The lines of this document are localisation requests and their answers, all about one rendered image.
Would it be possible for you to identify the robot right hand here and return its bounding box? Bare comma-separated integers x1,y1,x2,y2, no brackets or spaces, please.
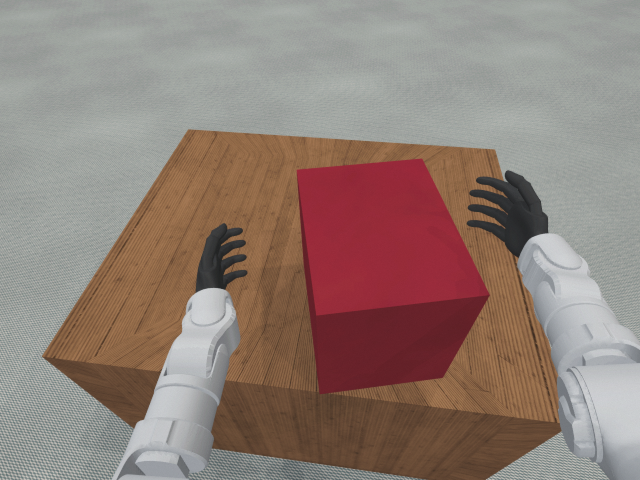
467,170,548,258

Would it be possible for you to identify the right robot forearm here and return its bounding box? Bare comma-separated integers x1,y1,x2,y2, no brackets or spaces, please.
517,233,640,376

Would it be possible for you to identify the right robot upper arm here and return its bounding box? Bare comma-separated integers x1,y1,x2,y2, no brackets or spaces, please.
557,363,640,480

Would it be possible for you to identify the carton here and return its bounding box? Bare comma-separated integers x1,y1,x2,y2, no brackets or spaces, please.
297,159,490,394

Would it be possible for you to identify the robot left hand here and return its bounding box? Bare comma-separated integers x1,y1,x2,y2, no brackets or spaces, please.
196,223,248,293

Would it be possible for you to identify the left robot forearm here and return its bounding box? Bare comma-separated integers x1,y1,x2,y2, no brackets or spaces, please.
112,288,240,480

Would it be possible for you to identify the pedestal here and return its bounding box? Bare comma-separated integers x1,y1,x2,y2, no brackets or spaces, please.
42,129,562,480

